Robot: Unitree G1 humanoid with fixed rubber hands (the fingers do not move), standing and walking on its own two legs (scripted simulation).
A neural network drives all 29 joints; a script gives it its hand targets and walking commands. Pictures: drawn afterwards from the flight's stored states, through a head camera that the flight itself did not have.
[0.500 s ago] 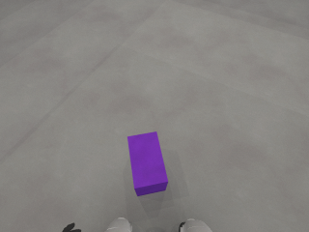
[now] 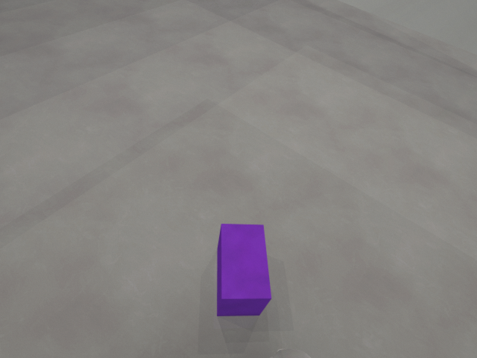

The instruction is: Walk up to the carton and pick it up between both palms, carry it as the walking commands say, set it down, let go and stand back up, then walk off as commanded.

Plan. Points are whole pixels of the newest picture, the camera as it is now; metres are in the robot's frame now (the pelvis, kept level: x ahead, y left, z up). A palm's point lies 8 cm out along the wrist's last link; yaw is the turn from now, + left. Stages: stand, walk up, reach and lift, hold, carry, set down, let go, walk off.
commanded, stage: walk up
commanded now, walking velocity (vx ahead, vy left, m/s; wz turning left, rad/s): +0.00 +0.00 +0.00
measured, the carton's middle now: (240, 270) +0.51 -0.10 -0.67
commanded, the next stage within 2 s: none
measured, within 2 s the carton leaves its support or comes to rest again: neither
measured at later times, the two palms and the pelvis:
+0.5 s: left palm out of the picture +0.11 +0.15 -0.15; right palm out of the picture -0.13 -0.30 -0.12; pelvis -0.01 -0.07 -0.01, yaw -2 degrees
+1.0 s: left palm out of the picture +0.01 +0.10 -0.16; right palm out of the picture +0.00 -0.35 -0.14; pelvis +0.01 -0.11 -0.01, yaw -1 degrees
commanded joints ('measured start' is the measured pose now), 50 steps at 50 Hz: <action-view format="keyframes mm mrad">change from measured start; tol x16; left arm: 1 -29 71 14 -23 1 -5 8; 50 55 20 -4 31 -2 -74 30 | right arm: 1 150 -139 -26 31 6 -39 -34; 50 80 -94 -17 126 6 -21 -27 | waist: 1 -38 183 -17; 5 -63 10 33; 19 -36 330 28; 25 2 -108 -23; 30 -42 -179 119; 42 -3 134 46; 50 -8 59 -34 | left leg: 1 157 190 -85 -81 628 -17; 3 137 237 -154 -142 481 22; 7 263 435 -309 -22 959 76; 15 69 312 -242 -211 43 103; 21 -39 100 18 -57 200 14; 27 -153 -1 -9 239 -237 -75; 50 49 71 -56 -51 312 -25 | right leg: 1 -28 40 -8 59 31 3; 12 -192 -6 77 249 15 44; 19 156 25 -54 -262 21 36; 22 372 39 -111 -458 213 24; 25 395 -240 165 -484 633 -44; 28 233 -256 166 -627 275 -89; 33 191 -179 80 -574 413 -55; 38 182 -111 47 -561 142 -35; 50 304 -80 -11 -488 345 -12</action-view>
